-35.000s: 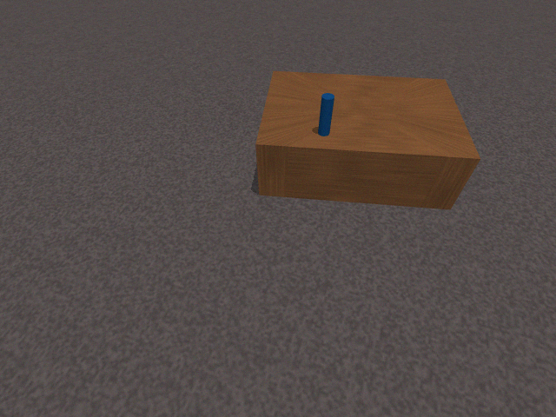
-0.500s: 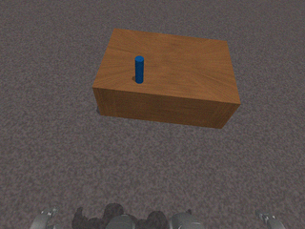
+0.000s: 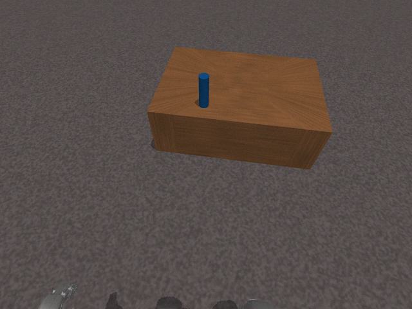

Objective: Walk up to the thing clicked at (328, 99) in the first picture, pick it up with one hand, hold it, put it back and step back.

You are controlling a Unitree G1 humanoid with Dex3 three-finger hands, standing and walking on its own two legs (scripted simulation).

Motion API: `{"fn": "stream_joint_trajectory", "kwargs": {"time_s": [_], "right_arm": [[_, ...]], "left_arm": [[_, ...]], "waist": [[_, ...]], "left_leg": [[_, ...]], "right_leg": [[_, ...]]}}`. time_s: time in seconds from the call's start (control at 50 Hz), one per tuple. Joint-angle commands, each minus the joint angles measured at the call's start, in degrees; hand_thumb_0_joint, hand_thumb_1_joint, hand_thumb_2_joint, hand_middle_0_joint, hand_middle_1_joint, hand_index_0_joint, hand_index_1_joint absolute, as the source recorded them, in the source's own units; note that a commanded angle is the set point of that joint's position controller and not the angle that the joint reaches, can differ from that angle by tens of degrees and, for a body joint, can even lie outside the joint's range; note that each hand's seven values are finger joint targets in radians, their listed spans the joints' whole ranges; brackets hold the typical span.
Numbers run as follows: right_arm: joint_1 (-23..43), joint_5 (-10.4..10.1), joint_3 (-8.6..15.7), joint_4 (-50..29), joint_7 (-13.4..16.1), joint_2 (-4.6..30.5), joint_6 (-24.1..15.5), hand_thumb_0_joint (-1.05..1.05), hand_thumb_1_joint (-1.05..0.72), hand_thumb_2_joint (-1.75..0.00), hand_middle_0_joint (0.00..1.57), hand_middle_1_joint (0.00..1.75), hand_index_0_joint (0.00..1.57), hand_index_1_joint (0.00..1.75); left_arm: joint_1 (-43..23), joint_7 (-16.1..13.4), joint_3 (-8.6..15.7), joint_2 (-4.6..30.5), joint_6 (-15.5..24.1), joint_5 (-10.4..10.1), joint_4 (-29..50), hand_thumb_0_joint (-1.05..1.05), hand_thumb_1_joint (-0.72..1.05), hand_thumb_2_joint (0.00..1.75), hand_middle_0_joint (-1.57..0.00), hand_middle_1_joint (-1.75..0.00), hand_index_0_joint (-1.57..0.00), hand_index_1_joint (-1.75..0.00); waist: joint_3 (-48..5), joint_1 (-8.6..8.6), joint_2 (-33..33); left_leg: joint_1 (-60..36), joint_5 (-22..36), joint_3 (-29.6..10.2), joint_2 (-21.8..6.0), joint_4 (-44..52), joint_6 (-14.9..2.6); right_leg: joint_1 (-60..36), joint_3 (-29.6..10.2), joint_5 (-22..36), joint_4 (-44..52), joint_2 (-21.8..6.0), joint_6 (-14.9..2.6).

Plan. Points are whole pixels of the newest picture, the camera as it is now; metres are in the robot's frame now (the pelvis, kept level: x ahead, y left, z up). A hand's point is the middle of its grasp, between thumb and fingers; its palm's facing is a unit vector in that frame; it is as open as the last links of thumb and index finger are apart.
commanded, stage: step back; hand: left
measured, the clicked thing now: (203, 91) +1.11 +0.10 -0.33
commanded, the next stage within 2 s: stand in 0.86 s
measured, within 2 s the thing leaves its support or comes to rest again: neither
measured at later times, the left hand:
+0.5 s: hand out of the picture +0.07 +0.26 -0.14, palm faces +0.03 -0.94 -0.34, open 7.4 cm
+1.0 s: hand (101, 305) +0.13 +0.24 -0.13, palm faces +0.01 -0.94 -0.34, open 7.4 cm
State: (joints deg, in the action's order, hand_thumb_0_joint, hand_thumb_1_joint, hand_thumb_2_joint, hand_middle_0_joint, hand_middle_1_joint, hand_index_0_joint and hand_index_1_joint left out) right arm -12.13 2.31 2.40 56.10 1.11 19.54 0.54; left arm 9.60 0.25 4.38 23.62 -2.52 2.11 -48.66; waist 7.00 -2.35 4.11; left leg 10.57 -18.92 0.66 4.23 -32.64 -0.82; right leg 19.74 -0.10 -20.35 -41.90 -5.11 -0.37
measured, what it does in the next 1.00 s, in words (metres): stands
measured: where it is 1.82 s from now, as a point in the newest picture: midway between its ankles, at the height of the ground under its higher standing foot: outside the picture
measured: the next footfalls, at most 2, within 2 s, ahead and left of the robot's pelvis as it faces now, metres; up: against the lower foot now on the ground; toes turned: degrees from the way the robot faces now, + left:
none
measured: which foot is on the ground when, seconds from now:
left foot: down 0.00-1.00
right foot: down 0.00-1.00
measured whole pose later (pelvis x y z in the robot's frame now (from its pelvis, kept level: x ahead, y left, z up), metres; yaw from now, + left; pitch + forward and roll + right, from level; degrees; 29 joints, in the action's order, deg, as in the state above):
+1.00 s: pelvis +0.03 -0.01 +0.02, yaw +1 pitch -2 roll +0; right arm -3.1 0.4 1.2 61.6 0.1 19.6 -1.0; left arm 3.9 -0.3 0.5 20.4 0.5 -0.1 -61.6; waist 4.5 -0.2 0.4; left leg 8.3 -15.5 -0.3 0.1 -26.1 -0.1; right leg 6.5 0.9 -16.2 -25.0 -2.0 1.5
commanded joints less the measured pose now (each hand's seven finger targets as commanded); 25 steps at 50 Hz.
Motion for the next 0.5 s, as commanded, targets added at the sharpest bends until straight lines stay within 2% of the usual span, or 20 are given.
{"fn": "stream_joint_trajectory", "kwargs": {"time_s": [0.0,0.02,0.04,0.06,0.1,0.12,0.14,0.18,0.2,0.22,0.24,0.26,0.28,0.32,0.36,0.38,0.4,0.42,0.44,0.48], "right_arm": [[7.21,0.08,4.80,-6.10,0.39,21.43,-3.10,0.00,-0.90,-0.90,0.20,0.30,0.20,0.30],[9.15,0.36,4.08,-6.45,0.12,18.78,-3.20,0.00,-0.90,-0.90,0.20,0.30,0.20,0.30],[9.77,0.75,3.16,-6.36,0.03,16.00,-3.53,0.00,-0.90,-0.90,0.20,0.30,0.20,0.30],[8.95,0.46,2.75,-6.38,-0.01,14.92,-3.88,0.00,-0.90,-0.90,0.20,0.30,0.20,0.30],[6.46,0.39,3.36,-4.82,-0.53,15.74,-3.69,0.00,-0.90,-0.90,0.20,0.30,0.20,0.30],[6.27,0.44,3.65,-4.43,-0.82,16.05,-3.12,0.00,-0.90,-0.90,0.20,0.30,0.20,0.30],[6.14,0.30,3.62,-4.54,-1.00,15.97,-2.50,0.00,-0.90,-0.90,0.20,0.30,0.20,0.30],[6.53,-0.49,2.91,-4.85,-1.24,13.75,-1.65,0.00,-0.90,-0.90,0.20,0.30,0.20,0.30],[5.92,-0.88,2.53,-5.27,-1.18,11.87,-1.66,0.00,-0.90,-0.90,0.20,0.30,0.20,0.30],[6.55,-1.06,1.94,-6.19,-1.13,9.83,-1.86,0.00,-0.90,-0.90,0.20,0.30,0.20,0.30],[5.96,-0.95,2.24,-5.60,-0.73,10.80,-1.72,0.00,-0.90,-0.90,0.20,0.30,0.20,0.30],[3.20,-0.70,3.04,-4.22,-0.76,12.96,-1.84,0.00,-0.90,-0.90,0.20,0.30,0.20,0.30],[1.82,-1.05,2.96,-3.59,-1.07,13.07,-2.21,0.00,-0.90,-0.90,0.20,0.30,0.20,0.30],[1.80,-0.94,2.67,-2.21,-1.32,11.03,-2.89,0.00,-0.90,-0.90,0.20,0.30,0.20,0.30],[0.73,-0.42,3.32,-1.51,-1.17,11.76,-3.25,0.00,-0.90,-0.90,0.20,0.30,0.20,0.30],[0.20,-0.19,3.54,-1.61,-0.91,13.12,-3.44,0.00,-0.90,-0.90,0.20,0.30,0.20,0.30],[2.49,-0.41,3.31,-1.92,-0.77,14.16,-3.61,0.00,-0.90,-0.90,0.20,0.30,0.20,0.30],[5.18,-0.73,3.44,-1.97,-0.95,15.88,-3.40,0.00,-0.90,-0.90,0.20,0.30,0.20,0.30],[7.07,-0.71,3.34,-2.00,-1.17,16.03,-3.05,0.00,-0.90,-0.90,0.20,0.30,0.20,0.30],[9.63,-0.79,2.49,-2.25,-1.18,13.69,-2.87,0.00,-0.90,-0.90,0.20,0.30,0.20,0.30]], "left_arm": [[-4.30,-0.35,2.95,12.34,1.03,-0.53,1.96,0.00,0.90,0.90,-0.20,-0.30,-0.20,-0.30],[-3.85,0.33,3.25,12.20,1.23,-0.75,1.43,0.00,0.90,0.90,-0.20,-0.30,-0.20,-0.30],[-1.94,0.76,2.93,10.22,1.40,-1.09,0.72,0.00,0.90,0.90,-0.20,-0.30,-0.20,-0.30],[-0.31,1.05,2.49,9.62,1.73,-1.21,-0.07,0.00,0.90,0.90,-0.20,-0.30,-0.20,-0.30],[-1.78,1.30,2.53,9.04,2.23,-0.98,-1.19,0.00,0.90,0.90,-0.20,-0.30,-0.20,-0.30],[-1.60,1.18,2.54,8.41,2.64,-0.81,-1.66,0.00,0.90,0.90,-0.20,-0.30,-0.20,-0.30],[-1.14,0.85,2.41,7.88,3.19,-0.55,-2.48,0.00,0.90,0.90,-0.20,-0.30,-0.20,-0.30],[2.49,0.02,2.52,8.40,4.25,0.02,-4.86,0.00,0.90,0.90,-0.20,-0.30,-0.20,-0.30],[4.19,-0.42,2.94,9.51,4.76,0.30,-5.55,0.00,0.90,0.90,-0.20,-0.30,-0.20,-0.30],[5.67,-0.83,3.74,12.83,5.27,0.62,-5.76,0.00,0.90,0.90,-0.20,-0.30,-0.20,-0.30],[2.01,-0.76,4.13,16.45,5.22,0.52,-4.92,0.00,0.90,0.90,-0.20,-0.30,-0.20,-0.30],[-3.06,-0.69,3.94,16.18,5.26,0.45,-3.16,0.00,0.90,0.90,-0.20,-0.30,-0.20,-0.30],[-4.91,-0.60,3.37,14.30,5.21,0.15,-2.71,0.00,0.90,0.90,-0.20,-0.30,-0.20,-0.30],[-5.80,-0.61,1.95,10.91,5.28,-0.34,-3.18,0.00,0.90,0.90,-0.20,-0.30,-0.20,-0.30],[-5.86,-0.19,1.04,9.20,5.06,-0.55,-3.73,0.00,0.90,0.90,-0.20,-0.30,-0.20,-0.30],[-5.34,0.03,0.63,8.34,4.96,-0.84,-3.61,0.00,0.90,0.90,-0.20,-0.30,-0.20,-0.30],[-4.81,0.10,0.12,7.04,4.75,-1.28,-4.01,0.00,0.90,0.90,-0.20,-0.30,-0.20,-0.30],[-3.80,0.07,0.43,8.12,4.50,-1.53,-5.21,0.00,0.90,0.90,-0.20,-0.30,-0.20,-0.30],[-3.07,-0.05,0.43,7.97,4.71,-1.24,-6.24,0.00,0.90,0.90,-0.20,-0.30,-0.20,-0.30],[-1.94,-0.29,0.35,8.72,5.35,-1.04,-7.35,0.00,0.90,0.90,-0.20,-0.30,-0.20,-0.30]], "waist": [[-1.50,1.99,-11.83],[0.03,0.83,-10.42],[0.24,-0.02,-11.21],[0.03,-0.18,-13.32],[0.01,1.94,-13.92],[-1.00,2.08,-13.72],[-1.96,1.82,-13.35],[-4.33,-0.18,-10.73],[-6.94,-0.76,-6.60],[-7.57,-1.41,1.34],[-5.74,-0.93,3.53],[-3.06,1.36,1.95],[-2.32,3.00,0.10],[-3.74,3.82,-0.17],[-6.37,4.05,-1.23],[-8.23,3.97,-4.07],[-8.08,2.55,-6.99],[-6.14,1.12,-7.34],[-4.58,0.64,-8.08],[-6.24,-0.10,-6.76]], "left_leg": [[13.68,-20.88,-31.54,-25.50,21.53,-13.44],[14.76,-20.61,-25.19,-21.98,20.76,-12.32],[10.66,-15.73,-18.80,-17.77,19.50,-9.61],[7.70,-12.63,-15.99,-15.77,18.41,-7.87],[9.24,-14.37,-15.91,-15.15,18.69,-6.76],[8.55,-14.03,-14.41,-14.79,17.27,-6.57],[9.10,-12.73,-12.67,-13.96,14.91,-6.22],[11.47,-10.34,-7.96,-11.17,7.94,-4.09],[13.73,-5.05,-5.48,-9.34,1.85,-2.41],[20.78,-5.72,-2.33,-4.17,-7.06,-0.23],[18.47,-14.02,-2.68,-3.12,-13.50,0.39],[13.41,-13.02,-5.51,-6.37,-15.19,0.56],[11.54,-12.00,-4.58,-7.13,-9.10,0.13],[5.08,-0.99,-2.79,-5.63,2.10,-0.39],[-3.00,6.95,-6.81,-7.69,8.00,-1.70],[-4.42,7.86,-12.48,-11.67,11.06,-3.38],[-1.62,3.93,-18.84,-15.98,14.38,-5.77],[4.48,-2.65,-19.14,-18.09,14.91,-8.35],[7.27,-3.54,-17.84,-17.71,14.33,-7.58],[6.56,8.80,-9.86,-12.60,9.71,-3.58]], "right_leg": [[0.62,-4.70,-11.32,-9.65,-0.07,-0.83],[-1.80,-4.58,-9.50,-9.12,0.41,-0.90],[0.58,-4.94,-6.51,-6.34,1.11,-1.02],[1.92,-3.13,-4.11,-3.62,1.44,-1.07],[-2.36,0.26,-3.71,3.01,3.04,-0.52],[-5.23,1.41,-3.32,8.35,4.04,-0.36],[-8.63,2.51,-1.57,14.13,4.82,-0.69],[-16.81,2.50,3.45,20.17,5.52,-1.45],[-21.36,-3.49,4.21,21.37,1.81,-2.78],[-22.84,-18.26,-1.74,25.12,-6.85,-6.32],[-14.17,-26.48,-11.25,28.10,-15.76,-11.83],[-5.91,-27.32,-13.84,28.22,-18.08,-14.10],[-5.40,-21.66,-10.85,25.95,-14.85,-12.85],[-3.91,-10.82,0.58,21.56,-8.36,-7.85],[-0.47,-5.09,9.36,15.97,-3.73,-4.35],[0.22,-2.71,10.94,10.90,-1.26,-2.66],[-0.46,0.09,3.62,8.64,2.34,-1.12],[-4.90,1.31,-3.74,9.13,3.47,-1.13],[-8.05,1.16,-3.79,11.86,2.97,-1.65],[-12.46,-1.79,7.42,17.30,0.32,-2.38]]}}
